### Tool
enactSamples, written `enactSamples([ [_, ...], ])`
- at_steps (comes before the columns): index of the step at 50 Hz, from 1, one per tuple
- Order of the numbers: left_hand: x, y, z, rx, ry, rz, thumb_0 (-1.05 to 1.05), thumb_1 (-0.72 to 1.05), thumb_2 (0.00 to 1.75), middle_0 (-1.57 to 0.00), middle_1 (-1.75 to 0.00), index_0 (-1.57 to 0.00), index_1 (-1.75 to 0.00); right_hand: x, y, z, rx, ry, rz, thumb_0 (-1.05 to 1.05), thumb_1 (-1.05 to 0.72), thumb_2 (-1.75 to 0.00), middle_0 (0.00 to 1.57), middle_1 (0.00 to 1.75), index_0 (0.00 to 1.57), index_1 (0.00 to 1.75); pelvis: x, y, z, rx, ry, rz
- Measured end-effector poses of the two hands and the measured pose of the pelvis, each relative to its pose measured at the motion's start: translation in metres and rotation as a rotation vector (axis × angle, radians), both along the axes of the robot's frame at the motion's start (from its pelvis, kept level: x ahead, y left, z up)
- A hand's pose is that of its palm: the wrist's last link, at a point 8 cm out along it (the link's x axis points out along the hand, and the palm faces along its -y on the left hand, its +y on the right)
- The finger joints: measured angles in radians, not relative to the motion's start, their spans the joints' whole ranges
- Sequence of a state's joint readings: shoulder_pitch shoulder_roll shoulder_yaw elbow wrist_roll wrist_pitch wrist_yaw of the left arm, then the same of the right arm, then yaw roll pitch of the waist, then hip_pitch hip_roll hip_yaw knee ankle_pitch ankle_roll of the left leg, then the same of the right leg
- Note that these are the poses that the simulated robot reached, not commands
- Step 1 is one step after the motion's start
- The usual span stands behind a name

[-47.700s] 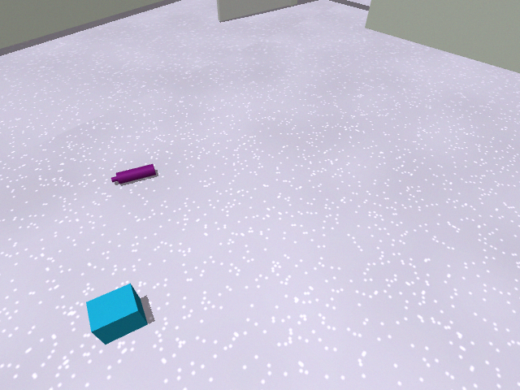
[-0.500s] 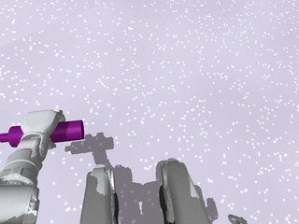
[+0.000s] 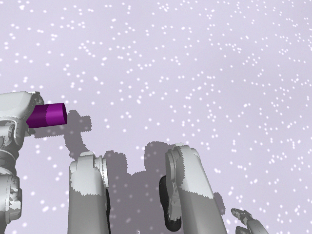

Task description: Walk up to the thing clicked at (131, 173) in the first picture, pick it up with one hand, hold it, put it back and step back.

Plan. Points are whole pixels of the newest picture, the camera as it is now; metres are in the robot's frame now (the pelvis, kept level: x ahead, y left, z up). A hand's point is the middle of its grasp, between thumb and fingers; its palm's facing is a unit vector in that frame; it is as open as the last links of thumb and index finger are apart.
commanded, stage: crouch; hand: left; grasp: from above
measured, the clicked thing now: (19, 118) +0.42 +0.33 -0.20
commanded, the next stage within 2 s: lower in 0.44 s
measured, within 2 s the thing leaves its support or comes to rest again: neither
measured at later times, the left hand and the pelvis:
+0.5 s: hand (33, 122) +0.42 +0.31 -0.24, palm faces -0.46 -0.09 -0.88, open 9.3 cm; pelvis -0.01 +0.00 -0.06, yaw -2 degrees
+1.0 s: hand (41, 124) +0.42 +0.31 -0.30, palm faces -0.46 -0.11 -0.88, open 9.2 cm; pelvis +0.00 +0.00 -0.10, yaw -3 degrees
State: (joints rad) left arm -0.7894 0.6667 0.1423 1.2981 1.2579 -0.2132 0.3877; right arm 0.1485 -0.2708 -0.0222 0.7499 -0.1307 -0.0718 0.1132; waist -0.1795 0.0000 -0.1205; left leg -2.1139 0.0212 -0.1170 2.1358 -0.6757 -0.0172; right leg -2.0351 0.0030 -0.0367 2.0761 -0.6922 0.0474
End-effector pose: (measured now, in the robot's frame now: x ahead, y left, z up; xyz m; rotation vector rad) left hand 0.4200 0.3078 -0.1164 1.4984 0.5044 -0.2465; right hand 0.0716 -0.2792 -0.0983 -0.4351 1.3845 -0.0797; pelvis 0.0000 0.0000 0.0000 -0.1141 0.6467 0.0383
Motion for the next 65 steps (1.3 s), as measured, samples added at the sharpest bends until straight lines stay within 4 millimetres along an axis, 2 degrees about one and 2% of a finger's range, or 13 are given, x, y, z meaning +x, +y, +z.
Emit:
enactSamples([
  [10,0.002,0.002,-0.031,-0.019,0.011,-0.009,-0.02,0.07,0.54,-0.72,-0.53,-0.74,-0.54,-0.019,0.0,-0.025,0.003,0.052,-0.015,0.0,-0.9,-0.9,0.21,0.3,0.2,0.3,-0.004,0.0,-0.028,-0.004,-0.014,-0.009],
  [18,0.003,0.003,-0.051,-0.022,0.007,-0.014,-0.02,0.08,0.54,-0.72,-0.54,-0.73,-0.54,-0.027,0.002,-0.043,0.007,0.068,-0.015,0.0,-0.9,-0.9,0.21,0.3,0.2,0.3,-0.007,0.0,-0.046,-0.005,-0.028,-0.016],
  [32,0.007,0.008,-0.073,-0.018,0.008,-0.005,-0.02,0.07,0.55,-0.72,-0.53,-0.74,-0.54,-0.025,0.004,-0.063,0.0,0.068,0.004,0.0,-0.9,-0.9,0.21,0.3,0.2,0.3,-0.007,0.001,-0.069,-0.012,-0.043,-0.022],
  [48,0.01,0.005,-0.121,-0.047,0.009,-0.007,-0.02,0.08,0.51,-0.74,-0.51,-0.76,-0.51,-0.027,-0.001,-0.081,-0.018,0.11,0.036,0.0,-0.9,-0.9,0.21,0.3,0.2,0.3,-0.004,0.0,-0.095,-0.027,-0.073,-0.037],
  [65,0.017,0.003,-0.151,-0.054,0.004,0.012,-0.02,0.09,0.51,-0.73,-0.5,-0.75,-0.5,-0.021,-0.001,-0.094,-0.016,0.131,0.087,0.0,-0.89,-0.89,0.21,0.3,0.2,0.3,0.0,0.0,-0.112,-0.044,-0.095,-0.055],
])
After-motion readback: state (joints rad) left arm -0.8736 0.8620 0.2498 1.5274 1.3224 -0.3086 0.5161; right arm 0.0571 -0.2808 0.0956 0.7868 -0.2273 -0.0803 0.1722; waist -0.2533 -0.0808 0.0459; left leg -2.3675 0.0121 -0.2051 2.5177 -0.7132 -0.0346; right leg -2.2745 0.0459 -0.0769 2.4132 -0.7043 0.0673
